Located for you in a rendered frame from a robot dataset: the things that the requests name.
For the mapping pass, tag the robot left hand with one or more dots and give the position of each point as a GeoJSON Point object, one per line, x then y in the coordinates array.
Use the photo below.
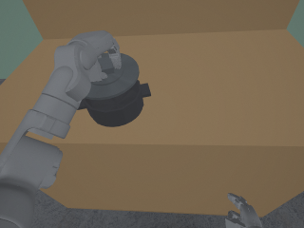
{"type": "Point", "coordinates": [102, 41]}

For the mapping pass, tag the robot right hand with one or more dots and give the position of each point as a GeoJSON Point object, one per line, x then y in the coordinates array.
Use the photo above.
{"type": "Point", "coordinates": [247, 217]}

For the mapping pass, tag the pot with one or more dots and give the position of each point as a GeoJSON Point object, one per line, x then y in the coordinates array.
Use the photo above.
{"type": "Point", "coordinates": [120, 110]}

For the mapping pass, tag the lid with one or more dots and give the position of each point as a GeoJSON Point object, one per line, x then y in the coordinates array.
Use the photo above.
{"type": "Point", "coordinates": [116, 83]}

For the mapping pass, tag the left robot forearm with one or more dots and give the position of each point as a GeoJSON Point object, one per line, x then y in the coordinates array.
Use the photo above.
{"type": "Point", "coordinates": [67, 85]}

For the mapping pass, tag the knob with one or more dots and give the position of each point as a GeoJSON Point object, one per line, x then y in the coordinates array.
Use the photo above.
{"type": "Point", "coordinates": [107, 66]}

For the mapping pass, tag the table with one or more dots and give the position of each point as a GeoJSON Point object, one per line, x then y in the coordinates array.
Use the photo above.
{"type": "Point", "coordinates": [225, 115]}

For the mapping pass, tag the robot left upper arm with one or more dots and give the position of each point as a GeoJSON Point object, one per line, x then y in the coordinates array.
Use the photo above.
{"type": "Point", "coordinates": [32, 165]}

